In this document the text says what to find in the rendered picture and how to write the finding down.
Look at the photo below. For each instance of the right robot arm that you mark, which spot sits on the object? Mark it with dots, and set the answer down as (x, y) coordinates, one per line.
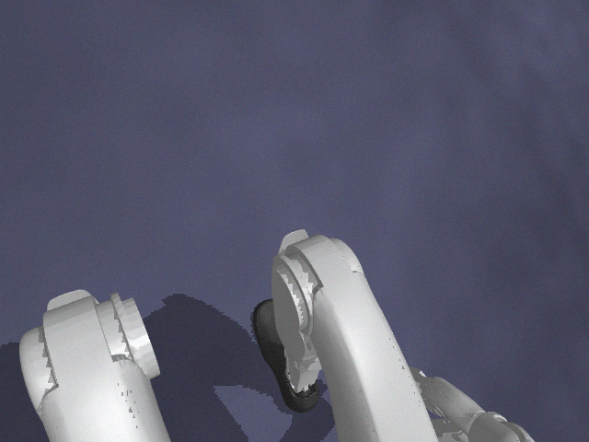
(492, 427)

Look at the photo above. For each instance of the right robot hand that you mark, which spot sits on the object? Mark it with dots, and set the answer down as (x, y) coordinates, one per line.
(443, 399)

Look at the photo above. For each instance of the right robot foot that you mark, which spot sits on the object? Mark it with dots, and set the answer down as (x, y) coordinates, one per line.
(273, 353)

